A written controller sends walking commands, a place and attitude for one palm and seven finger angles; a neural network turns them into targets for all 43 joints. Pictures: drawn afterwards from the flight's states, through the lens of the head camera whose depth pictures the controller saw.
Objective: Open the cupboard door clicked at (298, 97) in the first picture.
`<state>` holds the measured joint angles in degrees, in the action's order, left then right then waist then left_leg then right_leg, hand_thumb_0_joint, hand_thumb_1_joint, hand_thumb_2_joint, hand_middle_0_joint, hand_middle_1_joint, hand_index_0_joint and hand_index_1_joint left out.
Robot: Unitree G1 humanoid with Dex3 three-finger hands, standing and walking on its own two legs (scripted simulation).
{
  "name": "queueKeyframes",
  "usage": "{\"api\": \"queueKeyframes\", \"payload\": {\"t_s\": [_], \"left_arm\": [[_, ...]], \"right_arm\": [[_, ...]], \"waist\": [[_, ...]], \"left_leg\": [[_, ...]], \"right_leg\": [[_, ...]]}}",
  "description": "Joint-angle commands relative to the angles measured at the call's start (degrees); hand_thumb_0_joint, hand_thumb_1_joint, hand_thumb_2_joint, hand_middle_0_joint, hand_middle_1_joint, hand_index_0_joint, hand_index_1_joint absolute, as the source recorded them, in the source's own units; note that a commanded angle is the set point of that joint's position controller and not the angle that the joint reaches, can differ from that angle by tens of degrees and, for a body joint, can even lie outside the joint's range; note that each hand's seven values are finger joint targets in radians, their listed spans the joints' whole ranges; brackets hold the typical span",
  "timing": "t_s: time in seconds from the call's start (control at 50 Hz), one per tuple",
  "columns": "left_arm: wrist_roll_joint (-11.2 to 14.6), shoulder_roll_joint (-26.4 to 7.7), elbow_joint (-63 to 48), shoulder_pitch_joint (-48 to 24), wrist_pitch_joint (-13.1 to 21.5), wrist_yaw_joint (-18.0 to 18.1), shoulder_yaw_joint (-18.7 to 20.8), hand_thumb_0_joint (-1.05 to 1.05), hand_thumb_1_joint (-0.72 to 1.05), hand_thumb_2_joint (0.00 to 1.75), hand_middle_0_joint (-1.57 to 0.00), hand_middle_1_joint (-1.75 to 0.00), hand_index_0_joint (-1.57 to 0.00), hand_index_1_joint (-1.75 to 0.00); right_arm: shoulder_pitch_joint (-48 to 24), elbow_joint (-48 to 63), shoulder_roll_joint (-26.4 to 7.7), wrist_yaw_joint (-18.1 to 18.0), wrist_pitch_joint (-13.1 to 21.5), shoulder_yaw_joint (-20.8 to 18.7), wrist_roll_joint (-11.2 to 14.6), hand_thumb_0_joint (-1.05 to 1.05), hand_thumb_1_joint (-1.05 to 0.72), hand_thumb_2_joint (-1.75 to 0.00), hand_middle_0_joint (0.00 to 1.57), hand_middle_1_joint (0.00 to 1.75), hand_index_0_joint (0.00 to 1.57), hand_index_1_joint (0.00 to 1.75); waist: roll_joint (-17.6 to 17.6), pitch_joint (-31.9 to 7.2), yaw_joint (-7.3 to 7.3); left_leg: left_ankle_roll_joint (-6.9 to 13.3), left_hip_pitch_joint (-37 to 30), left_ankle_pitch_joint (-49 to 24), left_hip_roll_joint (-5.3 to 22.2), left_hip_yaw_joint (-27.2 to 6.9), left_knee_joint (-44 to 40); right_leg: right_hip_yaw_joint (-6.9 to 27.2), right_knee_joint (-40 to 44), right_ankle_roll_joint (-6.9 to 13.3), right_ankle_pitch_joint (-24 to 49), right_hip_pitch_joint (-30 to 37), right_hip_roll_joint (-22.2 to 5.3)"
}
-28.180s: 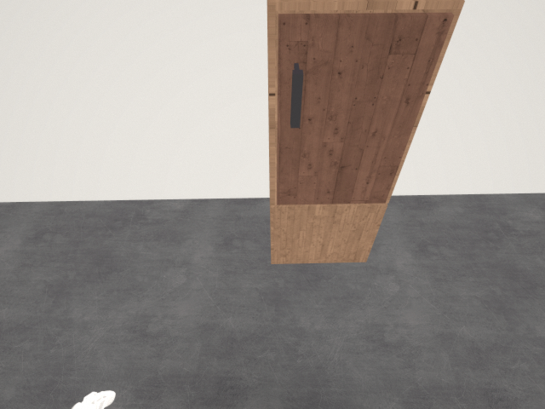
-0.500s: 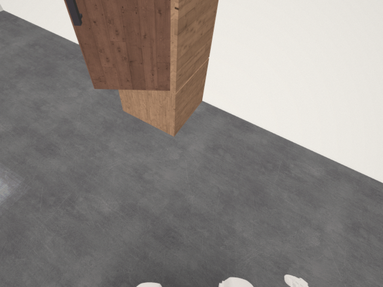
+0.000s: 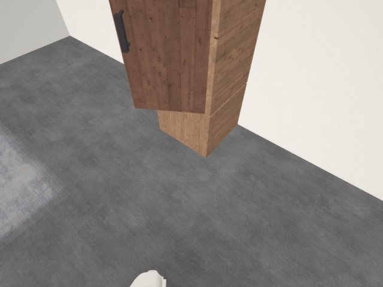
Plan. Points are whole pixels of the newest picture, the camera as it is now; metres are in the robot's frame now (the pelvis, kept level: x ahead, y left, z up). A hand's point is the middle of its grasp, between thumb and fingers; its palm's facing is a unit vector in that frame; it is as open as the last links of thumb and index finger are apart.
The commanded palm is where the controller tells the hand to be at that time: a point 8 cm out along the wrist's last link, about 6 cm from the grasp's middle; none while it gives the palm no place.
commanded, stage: take the last steps up to it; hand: left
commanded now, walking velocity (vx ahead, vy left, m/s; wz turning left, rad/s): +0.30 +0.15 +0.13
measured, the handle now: (123, 31) +0.96 +0.33 +0.05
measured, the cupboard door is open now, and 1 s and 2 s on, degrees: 32 32 32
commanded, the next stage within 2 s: come to a stop and stand still in 0.86 s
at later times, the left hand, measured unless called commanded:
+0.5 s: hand (97, 235) +0.26 +0.27 -0.16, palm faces +0.05 -0.98 -0.21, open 7.4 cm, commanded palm none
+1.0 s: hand (97, 225) +0.29 +0.29 -0.19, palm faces +0.12 -0.98 -0.16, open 7.3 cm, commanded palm none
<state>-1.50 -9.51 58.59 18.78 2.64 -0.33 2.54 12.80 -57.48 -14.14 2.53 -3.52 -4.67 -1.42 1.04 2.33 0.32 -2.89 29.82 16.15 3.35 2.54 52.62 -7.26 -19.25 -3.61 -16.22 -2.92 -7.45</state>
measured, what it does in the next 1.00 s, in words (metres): walks ahead: left foot, then right foot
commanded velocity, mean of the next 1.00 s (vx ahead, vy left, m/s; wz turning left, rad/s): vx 0.22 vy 0.05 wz -0.02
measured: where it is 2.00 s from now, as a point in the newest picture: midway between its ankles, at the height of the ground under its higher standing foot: (177, 252)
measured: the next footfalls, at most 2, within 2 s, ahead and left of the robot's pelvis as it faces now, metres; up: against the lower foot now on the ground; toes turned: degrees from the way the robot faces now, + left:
left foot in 0.12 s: +0.15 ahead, +0.18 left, +0.00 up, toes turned +9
right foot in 0.56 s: +0.31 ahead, -0.02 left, +0.00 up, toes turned -6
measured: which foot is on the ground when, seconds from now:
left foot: up 0.00-0.10, down 0.12-0.56, up 0.58-0.96, down 0.98-1.00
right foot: down 0.00-0.12, up 0.14-0.54, down 0.56-0.98, up 1.00-1.00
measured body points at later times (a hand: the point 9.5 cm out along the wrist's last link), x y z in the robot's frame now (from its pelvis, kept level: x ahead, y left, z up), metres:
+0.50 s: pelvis +0.17 +0.08 -0.01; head +0.18 +0.06 +0.44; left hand +0.25 +0.32 -0.14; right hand +0.16 -0.15 -0.17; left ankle +0.11 +0.17 -0.75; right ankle +0.26 -0.02 -0.72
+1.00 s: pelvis +0.36 +0.12 -0.02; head +0.38 +0.13 +0.43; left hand +0.29 +0.34 -0.18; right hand +0.45 -0.11 -0.16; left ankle +0.43 +0.24 -0.75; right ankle +0.27 -0.01 -0.74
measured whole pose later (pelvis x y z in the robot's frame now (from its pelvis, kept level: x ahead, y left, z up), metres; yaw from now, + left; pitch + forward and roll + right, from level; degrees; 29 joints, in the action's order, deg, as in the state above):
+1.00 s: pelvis +0.36 +0.12 -0.02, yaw +1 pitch +0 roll -1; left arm -1.0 -8.9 65.0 22.9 2.0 -0.5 2.5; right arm 9.7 -58.3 -9.9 0.8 2.6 -2.4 -1.9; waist 0.5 1.6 2.1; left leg 0.8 20.7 7.8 3.1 5.8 29.5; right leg -5.8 -32.0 -0.8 -24.3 -6.3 -3.8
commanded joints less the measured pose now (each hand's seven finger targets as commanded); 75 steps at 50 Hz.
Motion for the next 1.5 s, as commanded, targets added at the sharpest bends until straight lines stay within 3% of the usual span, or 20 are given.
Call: {"api": "queueKeyframes", "payload": {"t_s": [0.0,0.08,0.12,0.16,0.24,0.4,0.5,0.52,0.56,0.7,0.84,0.92,0.96,1.0,1.12,1.28,1.34,1.38,1.42,1.48], "left_arm": [[-0.4,-13.4,-0.4,3.8,0.9,0.7,3.4,0.00,0.90,0.90,-0.20,-0.30,-0.20,-0.30],[0.0,-12.7,-0.3,1.4,0.3,0.1,3.3,0.00,0.90,0.90,-0.20,-0.30,-0.20,-0.30],[0.5,-6.5,-4.7,-2.3,-0.2,-0.3,1.8,0.00,0.90,0.90,-0.20,-0.30,-0.20,-0.30],[0.4,-5.5,-5.6,-7.2,-0.1,0.1,1.6,0.00,0.90,0.90,-0.20,-0.30,-0.20,-0.30],[-0.2,-4.2,-2.0,-2.2,-1.7,-1.0,1.4,0.00,0.90,0.90,-0.20,-0.30,-0.20,-0.30],[0.2,-4.2,-5.3,-8.8,-1.5,-1.0,1.2,0.00,0.90,0.90,-0.20,-0.30,-0.20,-0.30],[-0.1,-5.8,-4.0,-4.1,-0.7,-0.9,2.0,0.00,0.90,0.90,-0.20,-0.30,-0.20,-0.30],[-0.3,-8.0,-2.2,1.6,-0.1,-0.7,2.8,0.00,0.90,0.90,-0.20,-0.30,-0.20,-0.30],[0.6,-15.4,0.2,11.3,0.5,0.2,4.1,0.00,0.90,0.90,-0.20,-0.30,-0.20,-0.30],[0.7,-6.5,-1.0,1.0,2.3,0.9,1.7,0.00,0.90,0.90,-0.20,-0.30,-0.20,-0.30],[0.3,-8.8,2.3,2.6,1.8,0.5,2.1,0.00,0.90,0.90,-0.20,-0.30,-0.20,-0.30],[0.5,-7.4,3.2,2.1,0.7,0.5,1.6,0.00,0.90,0.90,-0.20,-0.30,-0.20,-0.30],[1.1,-2.7,1.7,4.3,0.4,0.6,0.2,0.00,0.90,0.90,-0.20,-0.30,-0.20,-0.30],[0.9,-2.0,1.1,3.5,-0.5,1.7,-0.5,0.00,0.90,0.90,-0.20,-0.30,-0.20,-0.30],[0.9,-5.3,1.7,3.0,-4.8,1.4,1.1,0.00,0.90,0.90,-0.20,-0.30,-0.20,-0.30],[0.3,-5.1,-3.7,-1.1,-5.8,1.0,2.1,0.00,0.90,0.90,-0.20,-0.30,-0.20,-0.30],[0.0,-6.9,-3.3,2.0,-4.6,1.2,2.3,0.00,0.90,0.90,-0.20,-0.30,-0.20,-0.30],[-0.5,-14.3,-4.6,-2.4,-3.4,1.9,2.7,0.00,0.90,0.90,-0.20,-0.30,-0.20,-0.30],[-0.2,-13.6,-5.6,-6.1,-3.1,1.9,2.0,0.00,0.90,0.90,-0.20,-0.30,-0.20,-0.30],[0.4,-11.5,-4.4,-6.4,-2.1,2.4,1.4,0.00,0.90,0.90,-0.20,-0.30,-0.20,-0.30]], "right_arm": [[-11.0,7.9,0.3,1.0,3.6,1.2,0.7,0.00,-0.90,-0.90,0.20,0.30,0.20,0.30],[5.2,3.0,-4.4,-0.4,4.9,0.4,0.1,0.00,-0.90,-0.90,0.20,0.30,0.20,0.30],[20.6,-0.1,-14.6,-2.5,5.3,-2.2,-0.4,0.00,-0.90,-0.90,0.20,0.30,0.20,0.30],[14.2,0.6,-11.8,-3.2,5.4,-1.2,-0.4,0.00,-0.90,-0.90,0.20,0.30,0.20,0.30],[5.0,2.0,-4.7,-3.7,7.0,1.2,-0.3,0.00,-0.90,-0.90,0.20,0.30,0.20,0.30],[7.0,-1.0,-4.3,-3.1,7.4,1.0,-0.4,0.00,-0.90,-0.90,0.20,0.30,0.20,0.30],[7.2,-2.7,-3.5,-3.0,6.8,1.5,-0.2,0.00,-0.90,-0.90,0.20,0.30,0.20,0.30],[7.0,-2.7,-2.4,-2.9,7.0,1.8,0.2,0.00,-0.90,-0.90,0.20,0.30,0.20,0.30],[6.7,-0.2,-1.6,-2.4,6.9,1.8,0.6,0.00,-0.90,-0.90,0.20,0.30,0.20,0.30],[4.6,-1.9,3.0,-1.5,5.0,2.0,0.3,0.00,-0.90,-0.90,0.20,0.30,0.20,0.30],[-1.4,0.9,3.0,-0.9,5.5,2.0,0.4,0.00,-0.90,-0.90,0.20,0.30,0.20,0.30],[4.5,-1.3,0.2,-1.7,6.5,1.6,0.0,0.00,-0.90,-0.90,0.20,0.30,0.20,0.30],[15.1,-3.3,-8.5,-3.3,6.8,0.0,-0.8,0.00,-0.90,-0.90,0.20,0.30,0.20,0.30],[9.2,-1.2,-6.4,-4.6,5.9,1.3,-0.5,0.00,-0.90,-0.90,0.20,0.30,0.20,0.30],[0.0,0.1,-6.6,-6.4,4.2,1.2,0.1,0.00,-0.90,-0.90,0.20,0.30,0.20,0.30],[-3.4,1.7,-7.9,-5.9,2.9,-0.7,-0.4,0.00,-0.90,-0.90,0.20,0.30,0.20,0.30],[-3.3,1.8,-6.8,-5.1,2.5,-0.9,0.3,0.00,-0.90,-0.90,0.20,0.30,0.20,0.30],[-3.1,3.6,-0.8,-3.9,1.5,0.4,1.0,0.00,-0.90,-0.90,0.20,0.30,0.20,0.30],[-4.1,3.8,0.2,-3.1,0.8,0.7,0.7,0.00,-0.90,-0.90,0.20,0.30,0.20,0.30],[-1.8,1.5,-2.0,-3.5,0.9,0.7,0.8,0.00,-0.90,-0.90,0.20,0.30,0.20,0.30]], "waist": [[11.0,1.5,3.77],[2.6,-4.3,-4.14],[-21.9,-12.5,-9.63],[-10.9,-5.1,-6.58],[-8.1,0.6,-0.32],[-3.0,2.2,-0.01],[-0.8,1.9,2.74],[2.8,0.1,5.14],[16.5,-4.8,6.90],[4.2,-1.9,0.00],[7.9,0.2,1.41],[2.1,0.9,-2.33],[-16.7,-7.4,-5.00],[-6.1,-3.2,-2.15],[-7.7,-6.2,-0.35],[-13.2,-6.6,-0.03],[-5.6,-7.0,1.91],[15.4,-3.4,0.94],[5.3,-1.3,0.32],[12.4,-4.1,0.05]], "left_leg": [[0.5,0.3,1.9,-0.6,3.3,-13.4],[3.0,-27.8,-0.6,-4.0,6.7,-25.8],[12.5,-41.0,0.9,17.4,-26.2,-36.3],[14.7,-30.4,4.4,17.8,-22.2,-38.3],[11.6,-17.4,0.5,11.5,-10.9,-42.4],[14.6,-20.0,-4.2,12.5,-7.0,-43.9],[10.7,-16.3,-4.7,8.2,-2.2,-32.7],[8.5,-11.1,-5.0,4.1,1.0,-22.2],[4.1,5.7,19.0,-3.8,3.2,8.4],[1.1,-1.4,-0.2,2.4,0.4,0.1],[1.2,-5.2,-3.1,0.1,3.0,-16.2],[2.4,-22.9,-6.8,-1.8,4.2,-26.7],[11.6,-36.2,-19.8,17.9,-19.5,-33.2],[14.5,-22.7,-31.4,20.2,-17.8,-34.0],[13.7,-21.3,-45.2,17.6,-9.2,-31.2],[12.0,-17.8,-32.8,16.1,-6.5,-30.4],[7.1,-13.1,-17.6,10.0,-3.9,-24.0],[1.2,-6.7,15.7,-2.5,1.9,-7.8],[1.6,-7.4,15.3,-2.1,-2.2,0.6],[0.3,-3.4,12.0,-2.0,-2.8,1.9]], "right_leg": [[5.3,5.4,8.0,10.6,1.3,-13.5],[-2.0,-14.7,4.3,17.5,-10.4,-8.5],[-1.5,-47.0,1.2,-20.0,-32.8,3.6],[4.7,-56.1,4.0,-14.3,-36.5,-0.4],[4.8,-48.4,3.1,-2.2,-30.4,-1.7],[3.5,-24.3,3.3,1.5,-24.4,0.5],[1.6,-12.2,4.7,4.7,-8.8,4.1],[6.1,-8.2,6.2,3.1,0.8,2.1],[38.2,7.9,17.4,-3.4,11.6,-19.7],[11.5,9.1,12.6,16.3,-4.7,-8.5],[8.7,6.5,12.0,16.2,-3.6,-8.5],[5.7,-3.5,8.5,9.4,-13.6,-4.4],[-1.9,-30.2,3.8,-16.1,-25.5,5.8],[6.5,-37.3,4.1,-17.6,-20.5,2.9],[6.2,-32.6,1.9,-13.3,-17.9,3.6],[5.3,-26.0,2.7,-8.6,-15.2,5.5],[5.5,-6.2,3.3,7.3,-4.8,4.8],[24.5,4.2,11.8,19.3,-10.1,-13.8],[19.8,3.2,14.8,20.5,-14.6,-12.9],[15.5,-2.7,12.9,41.5,-2.6,-9.5]]}}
